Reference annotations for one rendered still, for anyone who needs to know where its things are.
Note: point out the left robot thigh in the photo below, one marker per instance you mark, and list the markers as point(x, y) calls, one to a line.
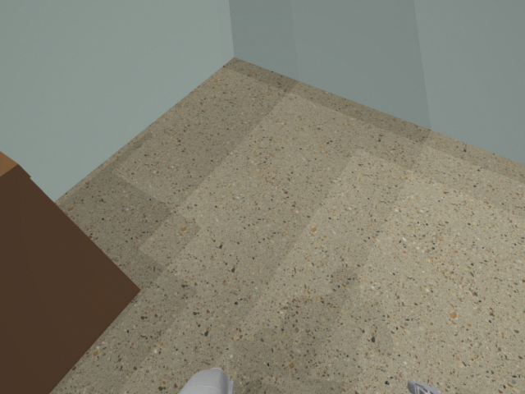
point(209, 381)

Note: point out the table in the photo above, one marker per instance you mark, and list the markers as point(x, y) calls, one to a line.
point(58, 291)

